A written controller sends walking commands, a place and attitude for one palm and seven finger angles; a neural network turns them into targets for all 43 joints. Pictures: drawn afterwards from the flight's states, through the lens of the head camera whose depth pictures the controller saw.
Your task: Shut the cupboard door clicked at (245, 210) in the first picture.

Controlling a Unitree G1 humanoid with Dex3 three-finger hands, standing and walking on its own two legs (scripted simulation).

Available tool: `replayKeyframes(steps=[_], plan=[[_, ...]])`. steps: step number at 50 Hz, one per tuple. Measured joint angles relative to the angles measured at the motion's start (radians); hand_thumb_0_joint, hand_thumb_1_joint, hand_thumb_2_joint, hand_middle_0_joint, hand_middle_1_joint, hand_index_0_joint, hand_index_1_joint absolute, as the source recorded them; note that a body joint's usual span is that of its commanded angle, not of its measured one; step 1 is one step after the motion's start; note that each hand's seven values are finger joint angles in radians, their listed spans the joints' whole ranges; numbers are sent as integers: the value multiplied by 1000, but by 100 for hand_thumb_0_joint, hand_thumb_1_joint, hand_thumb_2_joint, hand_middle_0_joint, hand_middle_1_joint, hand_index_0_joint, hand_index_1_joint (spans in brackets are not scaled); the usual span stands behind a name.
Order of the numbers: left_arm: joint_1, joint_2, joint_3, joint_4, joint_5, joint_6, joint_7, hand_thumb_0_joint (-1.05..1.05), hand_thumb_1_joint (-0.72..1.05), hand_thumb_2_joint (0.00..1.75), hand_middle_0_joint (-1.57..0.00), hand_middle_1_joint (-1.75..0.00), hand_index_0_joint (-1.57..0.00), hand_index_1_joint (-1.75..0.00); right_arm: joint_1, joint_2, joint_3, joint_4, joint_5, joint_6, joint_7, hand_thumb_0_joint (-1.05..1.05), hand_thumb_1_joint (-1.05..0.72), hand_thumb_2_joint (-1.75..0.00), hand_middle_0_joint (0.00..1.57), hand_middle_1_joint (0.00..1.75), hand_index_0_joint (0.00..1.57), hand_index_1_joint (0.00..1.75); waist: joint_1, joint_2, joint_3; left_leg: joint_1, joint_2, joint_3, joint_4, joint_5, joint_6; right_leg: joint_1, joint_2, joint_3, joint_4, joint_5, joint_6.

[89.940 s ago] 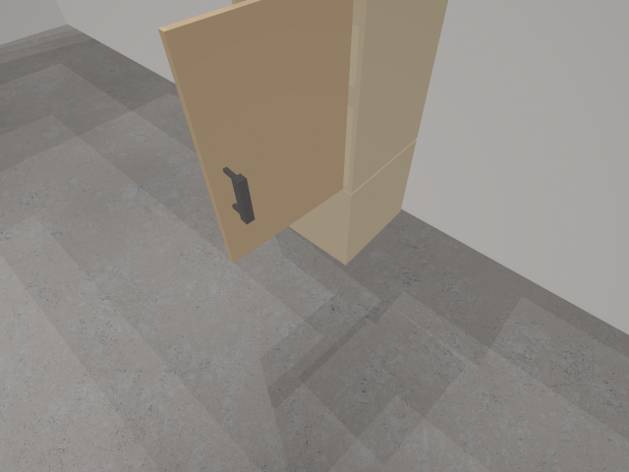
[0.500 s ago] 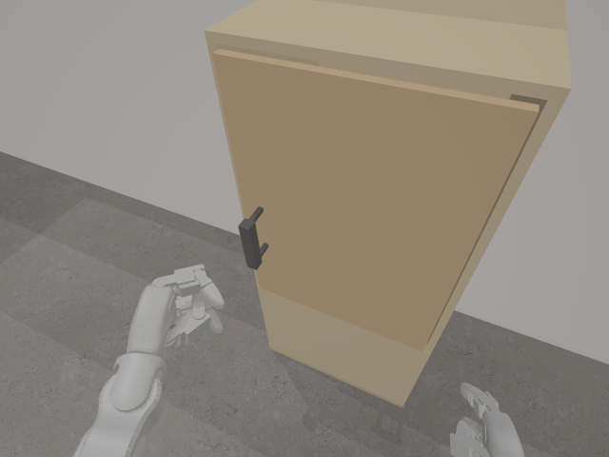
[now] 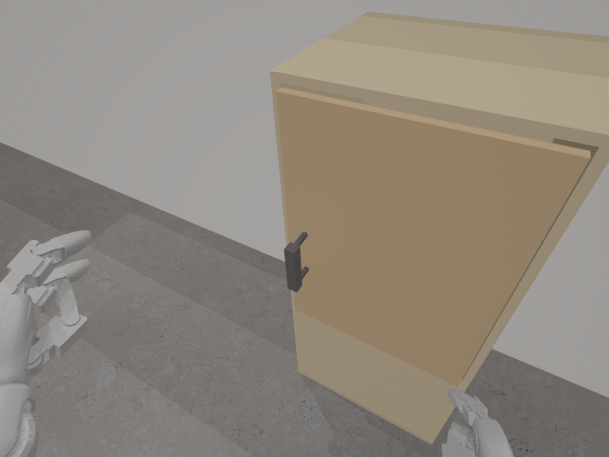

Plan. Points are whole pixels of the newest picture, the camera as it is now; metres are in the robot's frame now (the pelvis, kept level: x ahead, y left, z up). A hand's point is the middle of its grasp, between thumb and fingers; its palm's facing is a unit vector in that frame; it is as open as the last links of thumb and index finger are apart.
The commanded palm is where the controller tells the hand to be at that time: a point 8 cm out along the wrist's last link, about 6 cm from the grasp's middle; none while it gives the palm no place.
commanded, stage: draw the hand back to the body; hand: left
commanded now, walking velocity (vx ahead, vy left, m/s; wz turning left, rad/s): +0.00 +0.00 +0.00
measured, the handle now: (298, 261) +0.53 +0.09 -0.10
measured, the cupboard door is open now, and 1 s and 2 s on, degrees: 0 0 0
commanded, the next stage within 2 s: step back with the hand held close in 0.38 s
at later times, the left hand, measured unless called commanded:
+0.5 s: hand (83, 333) +0.18 +0.24 +0.17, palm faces +0.45 -0.81 -0.38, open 7.4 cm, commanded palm +0.13 +0.28 +0.18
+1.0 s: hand (83, 338) +0.18 +0.25 +0.16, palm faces +0.35 -0.80 -0.48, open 7.4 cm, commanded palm +0.12 +0.29 +0.18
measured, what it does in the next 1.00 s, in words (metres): stands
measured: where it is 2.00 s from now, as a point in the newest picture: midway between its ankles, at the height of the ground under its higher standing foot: outside the picture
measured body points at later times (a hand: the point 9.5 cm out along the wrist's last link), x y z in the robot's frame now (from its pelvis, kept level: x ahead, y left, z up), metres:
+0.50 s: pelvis -0.02 -0.02 +0.00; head -0.05 -0.04 +0.45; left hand +0.15 +0.28 +0.19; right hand +0.16 -0.24 -0.08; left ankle -0.02 +0.05 -0.74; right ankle -0.01 -0.12 -0.74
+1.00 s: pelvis -0.04 -0.01 -0.01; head -0.04 -0.01 +0.44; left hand +0.15 +0.29 +0.18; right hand +0.12 -0.27 -0.08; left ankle -0.02 +0.05 -0.74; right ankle -0.01 -0.12 -0.74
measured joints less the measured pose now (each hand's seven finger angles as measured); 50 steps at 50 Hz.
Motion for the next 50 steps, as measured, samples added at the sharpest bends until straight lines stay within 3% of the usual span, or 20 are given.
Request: replayKeyframes(steps=[5,12,21,26,36,45,50], plan=[[17,8,68,-4,-3,-30,8,1,90,90,-32,-42,-32,-42,4,-9,-14,19,3,-10,3,1,-91,-89,20,30,20,30,3,1,6,3,-2,1,-5,10,0,1,-2,0,-1,9,1],[-13,-54,9,47,7,-27,10,1,90,90,-23,-33,-23,-33,4,-19,-20,35,0,-28,-5,1,-91,-89,20,30,20,30,-1,-13,33,-3,-4,2,-7,27,-1,-13,-5,-1,16,16,-3],[10,-14,25,9,3,-50,9,2,89,90,-22,-30,-21,-31,13,-5,-19,48,0,-56,-16,1,-91,-89,20,30,20,30,-14,-21,16,12,15,6,-1,18,-13,5,15,4,7,17,-20],[-4,-21,39,40,-3,-55,5,1,89,90,-21,-30,-21,-30,-1,-7,-23,42,2,-50,-11,1,-91,-89,20,30,20,30,-17,-11,27,7,21,7,-5,22,-18,-2,20,5,5,21,-26],[49,-30,55,46,15,-128,21,2,89,90,-21,-30,-21,-30,-10,-32,-54,20,-6,8,-19,1,-91,-89,20,30,20,30,-54,1,-3,-109,36,17,53,-2,-19,-107,34,11,31,20,-29],[79,54,94,-15,6,-129,22,2,89,90,-21,-30,-21,-30,-17,-26,-65,-21,5,71,-36,1,-91,-89,20,30,20,30,-84,-39,-3,-148,19,46,77,2,-7,-177,16,35,113,-1,-14],[98,62,105,-28,8,-131,27,1,89,90,-21,-30,-21,-30,-16,-18,-57,-41,6,81,-37,1,-91,-89,20,30,20,30,-88,-54,-8,-178,20,55,94,14,2,-206,16,41,123,19,-7]])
